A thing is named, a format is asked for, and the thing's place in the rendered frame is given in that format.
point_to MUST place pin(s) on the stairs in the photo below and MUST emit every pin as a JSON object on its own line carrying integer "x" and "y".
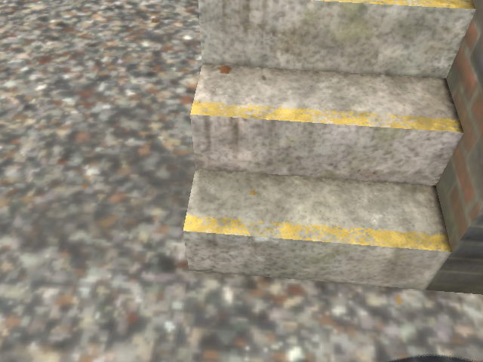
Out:
{"x": 320, "y": 129}

